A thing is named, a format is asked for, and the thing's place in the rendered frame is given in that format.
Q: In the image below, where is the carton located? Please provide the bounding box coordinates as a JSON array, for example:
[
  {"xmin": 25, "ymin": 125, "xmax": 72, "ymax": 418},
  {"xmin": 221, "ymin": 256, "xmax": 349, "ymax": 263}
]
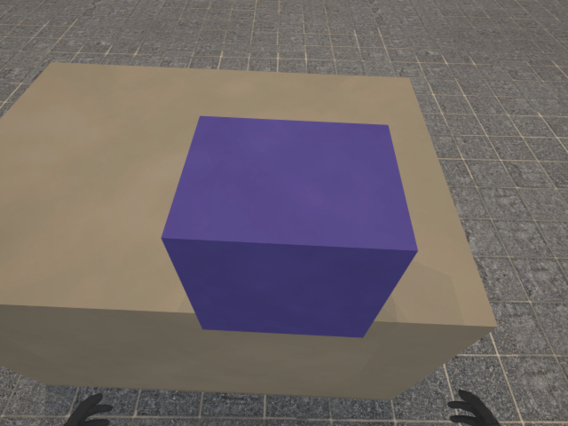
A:
[{"xmin": 162, "ymin": 116, "xmax": 418, "ymax": 338}]

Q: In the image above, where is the pedestal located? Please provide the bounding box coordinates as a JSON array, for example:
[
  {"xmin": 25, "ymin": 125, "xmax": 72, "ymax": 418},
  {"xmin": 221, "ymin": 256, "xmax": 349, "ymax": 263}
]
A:
[{"xmin": 0, "ymin": 62, "xmax": 498, "ymax": 400}]

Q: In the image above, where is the right robot hand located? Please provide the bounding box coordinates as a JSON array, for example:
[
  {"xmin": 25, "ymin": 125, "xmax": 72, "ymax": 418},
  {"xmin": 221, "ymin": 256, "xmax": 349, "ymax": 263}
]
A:
[{"xmin": 447, "ymin": 390, "xmax": 501, "ymax": 426}]

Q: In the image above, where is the left robot hand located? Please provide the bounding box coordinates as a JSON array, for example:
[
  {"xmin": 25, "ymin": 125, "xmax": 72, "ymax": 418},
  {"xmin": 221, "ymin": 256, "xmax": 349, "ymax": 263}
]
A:
[{"xmin": 63, "ymin": 393, "xmax": 113, "ymax": 426}]

